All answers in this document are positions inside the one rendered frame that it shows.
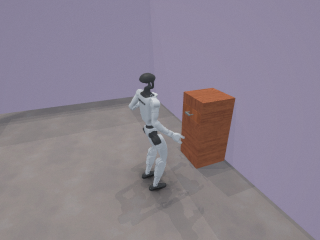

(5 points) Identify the robot left foot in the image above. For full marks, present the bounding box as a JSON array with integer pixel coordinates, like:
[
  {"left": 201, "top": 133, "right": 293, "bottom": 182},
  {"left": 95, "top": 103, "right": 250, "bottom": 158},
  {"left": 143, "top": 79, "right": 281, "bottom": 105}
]
[{"left": 142, "top": 170, "right": 155, "bottom": 179}]

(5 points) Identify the robot right forearm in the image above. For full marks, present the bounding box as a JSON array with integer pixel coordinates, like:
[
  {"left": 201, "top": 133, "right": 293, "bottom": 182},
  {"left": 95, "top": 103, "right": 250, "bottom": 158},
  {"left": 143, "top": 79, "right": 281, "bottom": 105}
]
[{"left": 154, "top": 121, "right": 174, "bottom": 138}]

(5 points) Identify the cabinet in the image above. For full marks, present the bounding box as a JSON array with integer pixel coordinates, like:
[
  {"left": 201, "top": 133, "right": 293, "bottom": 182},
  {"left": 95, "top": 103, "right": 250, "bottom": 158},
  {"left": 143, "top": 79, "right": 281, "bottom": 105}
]
[{"left": 180, "top": 88, "right": 236, "bottom": 169}]

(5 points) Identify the robot right hand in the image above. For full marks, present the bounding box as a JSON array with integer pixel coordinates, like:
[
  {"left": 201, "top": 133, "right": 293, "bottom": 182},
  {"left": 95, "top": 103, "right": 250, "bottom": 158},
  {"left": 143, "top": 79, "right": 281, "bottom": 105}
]
[{"left": 172, "top": 133, "right": 185, "bottom": 144}]

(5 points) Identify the robot right upper arm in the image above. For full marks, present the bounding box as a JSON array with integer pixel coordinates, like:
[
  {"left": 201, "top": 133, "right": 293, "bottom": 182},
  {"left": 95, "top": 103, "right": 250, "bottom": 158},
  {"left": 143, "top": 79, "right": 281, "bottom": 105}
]
[{"left": 150, "top": 97, "right": 161, "bottom": 128}]

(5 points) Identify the drawer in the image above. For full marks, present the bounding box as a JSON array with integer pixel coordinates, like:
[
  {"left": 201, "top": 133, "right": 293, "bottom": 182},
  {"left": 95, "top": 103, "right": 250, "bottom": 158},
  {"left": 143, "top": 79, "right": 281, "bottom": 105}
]
[{"left": 183, "top": 103, "right": 201, "bottom": 125}]

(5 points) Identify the robot torso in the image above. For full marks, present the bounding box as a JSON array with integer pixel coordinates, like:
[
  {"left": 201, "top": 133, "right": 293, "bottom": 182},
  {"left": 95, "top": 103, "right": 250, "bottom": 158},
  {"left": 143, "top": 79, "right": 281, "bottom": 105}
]
[{"left": 138, "top": 90, "right": 158, "bottom": 138}]

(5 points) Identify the robot left upper arm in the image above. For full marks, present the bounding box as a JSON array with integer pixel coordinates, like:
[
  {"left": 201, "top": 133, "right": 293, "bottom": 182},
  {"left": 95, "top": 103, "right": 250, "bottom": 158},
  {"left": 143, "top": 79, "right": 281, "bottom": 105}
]
[{"left": 128, "top": 89, "right": 143, "bottom": 111}]

